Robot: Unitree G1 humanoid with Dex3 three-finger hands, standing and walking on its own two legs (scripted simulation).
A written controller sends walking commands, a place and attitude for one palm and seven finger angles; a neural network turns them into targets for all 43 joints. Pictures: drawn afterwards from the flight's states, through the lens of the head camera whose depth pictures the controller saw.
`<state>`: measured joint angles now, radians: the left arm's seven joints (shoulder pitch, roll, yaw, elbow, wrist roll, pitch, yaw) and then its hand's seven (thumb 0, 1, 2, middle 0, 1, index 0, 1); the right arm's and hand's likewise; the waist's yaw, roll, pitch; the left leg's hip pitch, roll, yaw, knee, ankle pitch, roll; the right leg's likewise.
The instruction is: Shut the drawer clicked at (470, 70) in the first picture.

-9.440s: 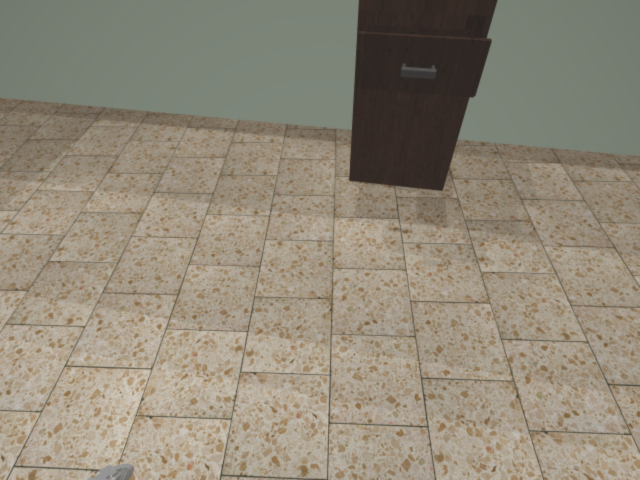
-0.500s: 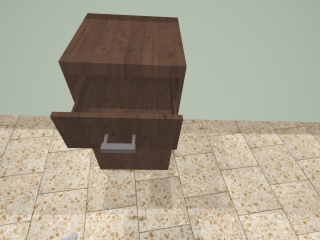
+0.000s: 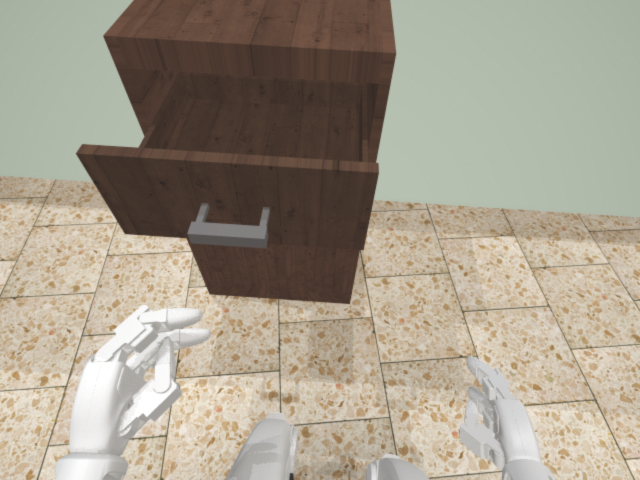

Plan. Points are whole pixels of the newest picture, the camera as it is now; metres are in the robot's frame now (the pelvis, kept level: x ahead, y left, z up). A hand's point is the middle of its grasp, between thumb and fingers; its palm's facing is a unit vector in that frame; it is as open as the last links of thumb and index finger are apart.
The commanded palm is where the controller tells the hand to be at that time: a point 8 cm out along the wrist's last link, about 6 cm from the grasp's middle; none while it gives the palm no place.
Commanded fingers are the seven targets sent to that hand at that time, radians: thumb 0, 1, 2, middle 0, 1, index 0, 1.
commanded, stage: raise the hand and make a fist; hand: left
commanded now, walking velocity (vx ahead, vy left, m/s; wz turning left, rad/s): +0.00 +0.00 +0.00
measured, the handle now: (231, 223) +0.45 +0.19 +0.02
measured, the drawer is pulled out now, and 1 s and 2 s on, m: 0.21 0.21 0.21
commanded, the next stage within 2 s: bring the fist close to the handle in 1.30 s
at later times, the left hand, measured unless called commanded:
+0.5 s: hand (200, 348) +0.23 +0.15 +0.09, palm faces +0.02 -1.00 -0.01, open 3.1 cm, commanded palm +0.21 +0.20 +0.10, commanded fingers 0.00 0.90 0.90 -1.32 -1.51 -1.32 -1.51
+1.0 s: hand (223, 315) +0.26 +0.13 +0.12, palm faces +0.01 -1.00 -0.02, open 3.3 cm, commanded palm +0.23 +0.19 +0.12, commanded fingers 0.00 0.90 0.90 -1.40 -1.60 -1.40 -1.60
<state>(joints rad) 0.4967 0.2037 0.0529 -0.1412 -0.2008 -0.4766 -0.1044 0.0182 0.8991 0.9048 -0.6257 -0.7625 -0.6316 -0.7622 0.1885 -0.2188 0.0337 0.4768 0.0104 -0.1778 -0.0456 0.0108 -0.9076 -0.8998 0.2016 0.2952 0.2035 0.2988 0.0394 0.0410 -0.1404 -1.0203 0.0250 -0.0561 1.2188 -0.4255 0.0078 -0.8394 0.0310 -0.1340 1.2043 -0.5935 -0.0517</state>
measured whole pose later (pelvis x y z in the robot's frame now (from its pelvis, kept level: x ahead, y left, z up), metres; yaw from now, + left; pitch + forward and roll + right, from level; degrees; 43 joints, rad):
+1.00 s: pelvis +0.04 +0.01 +0.04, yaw -1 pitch +11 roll -2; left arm 0.49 0.15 -0.07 -0.27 -0.13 -0.28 0.02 0.02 0.90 0.90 -1.39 -1.59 -1.40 -1.59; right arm 0.29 -0.24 0.04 0.42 0.02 -0.06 -0.02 0.01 -0.91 -0.90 0.20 0.30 0.20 0.30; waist -0.02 0.05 -0.14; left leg -0.80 0.02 0.00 1.03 -0.42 0.03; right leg -0.64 0.02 -0.07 1.01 -0.56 -0.02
